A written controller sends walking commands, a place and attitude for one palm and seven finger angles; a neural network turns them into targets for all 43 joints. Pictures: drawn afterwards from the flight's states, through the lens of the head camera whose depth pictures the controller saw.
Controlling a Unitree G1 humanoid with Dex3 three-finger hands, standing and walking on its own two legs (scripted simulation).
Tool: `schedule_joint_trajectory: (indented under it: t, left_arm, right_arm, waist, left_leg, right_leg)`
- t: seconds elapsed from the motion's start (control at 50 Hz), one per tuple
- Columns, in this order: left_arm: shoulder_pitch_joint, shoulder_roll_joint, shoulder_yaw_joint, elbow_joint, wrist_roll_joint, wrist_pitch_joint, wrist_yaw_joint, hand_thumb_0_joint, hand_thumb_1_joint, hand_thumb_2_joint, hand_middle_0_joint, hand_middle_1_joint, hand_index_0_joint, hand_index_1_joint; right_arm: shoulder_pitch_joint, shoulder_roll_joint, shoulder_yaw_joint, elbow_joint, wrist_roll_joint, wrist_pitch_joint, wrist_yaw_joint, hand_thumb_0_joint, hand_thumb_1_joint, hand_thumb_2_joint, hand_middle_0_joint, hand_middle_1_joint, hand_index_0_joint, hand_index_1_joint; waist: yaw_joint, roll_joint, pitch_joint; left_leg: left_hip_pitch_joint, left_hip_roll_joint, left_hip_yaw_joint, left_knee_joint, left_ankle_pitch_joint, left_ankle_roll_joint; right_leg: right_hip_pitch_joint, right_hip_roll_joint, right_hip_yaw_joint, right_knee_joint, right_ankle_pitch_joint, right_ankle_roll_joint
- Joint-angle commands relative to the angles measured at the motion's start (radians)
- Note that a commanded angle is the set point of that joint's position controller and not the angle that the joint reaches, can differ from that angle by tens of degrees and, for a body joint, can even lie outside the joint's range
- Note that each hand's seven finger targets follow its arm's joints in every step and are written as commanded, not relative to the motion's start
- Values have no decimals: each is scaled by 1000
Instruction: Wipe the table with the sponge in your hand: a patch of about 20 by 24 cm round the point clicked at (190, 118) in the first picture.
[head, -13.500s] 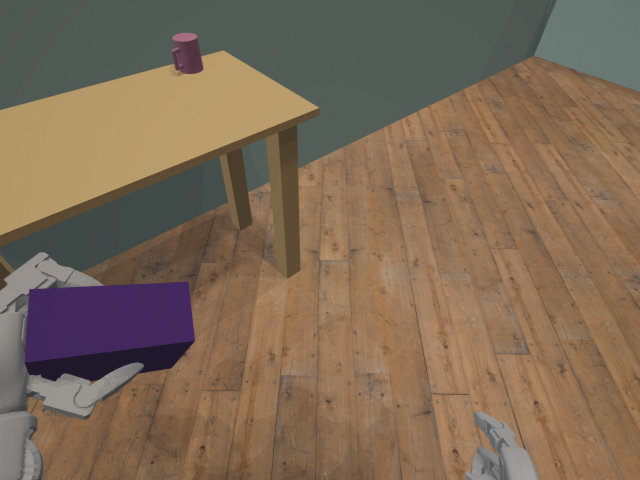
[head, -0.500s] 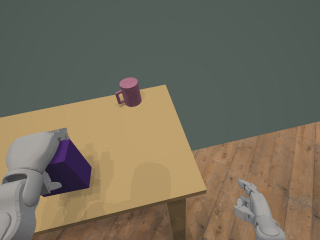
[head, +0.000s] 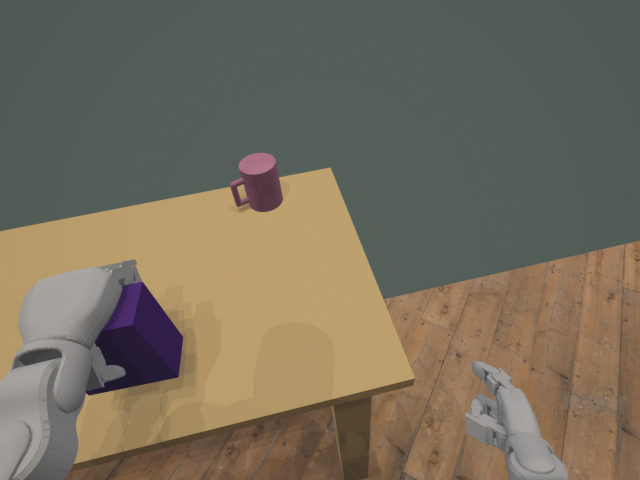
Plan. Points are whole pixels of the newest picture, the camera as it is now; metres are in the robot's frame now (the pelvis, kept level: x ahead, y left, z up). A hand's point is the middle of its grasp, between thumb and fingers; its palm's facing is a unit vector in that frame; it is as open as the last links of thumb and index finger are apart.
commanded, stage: move the sponge above the wiping area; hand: left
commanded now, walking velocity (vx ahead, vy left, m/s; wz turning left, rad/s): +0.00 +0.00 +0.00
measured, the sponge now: (123, 349) +0.22 +0.29 +0.06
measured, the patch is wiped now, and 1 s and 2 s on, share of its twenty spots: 0.00 0.00 0.00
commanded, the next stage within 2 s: lower the sponge onto the table in 1.62 s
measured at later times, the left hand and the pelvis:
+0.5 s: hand (106, 334) +0.22 +0.29 +0.10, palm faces +0.01 -0.06 -1.00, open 10.0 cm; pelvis -0.01 +0.00 +0.00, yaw +0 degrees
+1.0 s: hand (119, 337) +0.23 +0.29 +0.08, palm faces +0.01 -0.06 -1.00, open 10.0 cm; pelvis -0.01 +0.00 +0.00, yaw +0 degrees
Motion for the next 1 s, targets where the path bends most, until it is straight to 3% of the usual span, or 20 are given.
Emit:
schedule_joint_trajectory:
  t: [0.0,0.12,0.18,0.2,0.22,0.28,0.3,0.38,0.4,0.44,0.56,0.58,0.6,0.68,0.7,0.82,0.86,0.88,0.92,0.98]
  left_arm:
    - [-214,237,174,-199,23,-10,54,0,100,1300,-1200,-1600,-1200,-1600]
    - [-238,204,129,-170,33,-30,59,0,100,1300,-1200,-1600,-1200,-1600]
    - [-257,250,172,-151,46,-26,65,0,100,1300,-1200,-1600,-1200,-1600]
    - [-272,226,147,-150,43,-35,68,0,100,1300,-1200,-1600,-1200,-1600]
    - [-248,246,170,-130,48,-39,72,0,100,1300,-1200,-1600,-1200,-1600]
    - [-265,260,190,-121,46,-33,78,0,100,1300,-1200,-1600,-1200,-1600]
    - [-293,218,149,-129,43,-42,79,0,100,1300,-1200,-1600,-1200,-1600]
    - [-217,221,167,-118,44,-35,77,0,100,1300,-1200,-1600,-1200,-1600]
    - [-203,174,121,-125,36,-37,75,0,100,1300,-1200,-1600,-1200,-1600]
    - [-199,209,146,-85,46,-31,74,0,100,1300,-1200,-1600,-1200,-1600]
    - [-209,250,191,-95,52,-50,91,0,100,1300,-1200,-1600,-1200,-1600]
    - [-210,264,210,-103,51,-47,92,0,100,1300,-1200,-1600,-1200,-1600]
    - [-225,223,173,-107,45,-54,92,0,100,1300,-1200,-1600,-1200,-1600]
    - [-255,220,164,-63,48,-61,94,0,100,1300,-1200,-1600,-1200,-1600]
    - [-280,172,112,-74,44,-71,93,0,100,1300,-1200,-1600,-1200,-1600]
    - [-273,177,113,-64,72,-87,107,0,100,1300,-1200,-1600,-1200,-1600]
    - [-241,184,129,-76,78,-85,120,0,100,1300,-1200,-1600,-1200,-1600]
    - [-221,229,183,-75,77,-71,126,0,100,1300,-1200,-1600,-1200,-1600]
    - [-224,192,154,-62,80,-59,137,0,100,1300,-1200,-1600,-1200,-1600]
    - [-187,186,160,-32,68,-24,139,0,100,1300,-1200,-1600,-1200,-1600]
  right_arm:
    - [-207,-92,-33,-174,-3,-54,-8,0,-900,-900,200,300,200,300]
    - [-194,-93,-39,-164,-2,-67,-14,0,-900,-900,200,300,200,300]
    - [-233,-95,-37,-161,-3,-65,-21,0,-900,-900,200,300,200,300]
    - [-198,-93,-41,-160,-3,-68,-23,0,-900,-900,200,300,200,300]
    - [-192,-95,-44,-154,-5,-68,-24,0,-900,-900,200,300,200,300]
    - [-231,-95,-38,-153,-2,-64,-22,0,-900,-900,200,300,200,300]
    - [-207,-89,-40,-155,-3,-66,-21,0,-900,-900,200,300,200,300]
    - [-229,-93,-43,-154,-3,-67,-12,0,-900,-900,200,300,200,300]
    - [-197,-91,-45,-162,-2,-68,-10,0,-900,-900,200,300,200,300]
    - [-191,-103,-49,-149,-5,-60,-10,0,-900,-900,200,300,200,300]
    - [-184,-103,-56,-154,-6,-63,-16,0,-900,-900,200,300,200,300]
    - [-215,-101,-48,-154,-4,-65,-15,0,-900,-900,200,300,200,300]
    - [-190,-94,-49,-157,-4,-67,-18,0,-900,-900,200,300,200,300]
    - [-212,-98,-48,-143,0,-72,-20,0,-900,-900,200,300,200,300]
    - [-183,-94,-50,-146,2,-75,-21,0,-900,-900,200,300,200,300]
    - [-171,-96,-62,-142,-5,-84,-19,0,-900,-900,200,300,200,300]
    - [-170,-98,-67,-145,-8,-77,-11,0,-900,-900,200,300,200,300]
    - [-199,-101,-62,-143,-8,-75,-9,0,-900,-900,200,300,200,300]
    - [-178,-96,-61,-142,-6,-67,-4,0,-900,-900,200,300,200,300]
    - [-209,-100,-60,-142,-2,-59,-1,0,-900,-900,200,300,200,300]
  waist:
    - [-2,-12,-203]
    - [-13,-27,-192]
    - [0,-11,-166]
    - [-11,-14,-193]
    - [-3,-34,-200]
    - [5,5,-181]
    - [-9,-6,-199]
    - [7,9,-192]
    - [-7,-8,-190]
    - [-3,-48,-176]
    - [3,-43,-202]
    - [8,-8,-181]
    - [-5,-33,-193]
    - [-9,4,-150]
    - [-25,5,-166]
    - [-12,-18,-214]
    - [0,-11,-224]
    - [13,2,-215]
    - [3,-22,-226]
    - [9,-25,-172]
  left_leg:
    - [177,-53,35,-23,227,74]
    - [182,-50,26,-33,198,73]
    - [182,-57,25,-35,175,74]
    - [184,-54,34,-33,181,77]
    - [185,-55,30,-31,194,75]
    - [184,-60,24,-35,184,71]
    - [189,-54,34,-35,188,73]
    - [190,-56,28,-34,204,72]
    - [177,-53,36,-34,204,75]
    - [169,-52,32,-38,196,72]
    - [182,-54,36,-27,207,76]
    - [181,-57,33,-28,200,75]
    - [179,-57,40,-24,198,77]
    - [179,-58,31,-33,162,73]
    - [176,-53,36,-36,153,75]
    - [193,-52,30,-34,184,78]
    - [196,-52,31,-31,222,76]
    - [195,-52,27,-33,217,73]
    - [180,-49,34,-31,230,70]
    - [168,-51,35,-37,192,70]
  right_leg:
    - [-52,36,-15,-85,288,-50]
    - [-71,37,-19,-93,243,-49]
    - [-72,48,5,-107,223,-60]
    - [-63,39,-14,-97,230,-54]
    - [-58,38,-12,-98,238,-52]
    - [-56,49,8,-108,230,-64]
    - [-61,40,-16,-100,234,-55]
    - [-53,48,4,-101,259,-63]
    - [-52,40,-20,-93,261,-55]
    - [-59,39,-13,-99,258,-51]
    - [-46,37,-8,-93,271,-52]
    - [-50,47,9,-100,269,-61]
    - [-52,40,-13,-95,266,-51]
    - [-85,50,5,-115,219,-60]
    - [-87,42,-18,-107,202,-54]
    - [-70,43,-18,-96,224,-58]
    - [-50,41,-18,-88,268,-61]
    - [-43,52,-1,-91,267,-70]
    - [-44,43,-20,-80,272,-61]
    - [-57,51,-2,-97,248,-64]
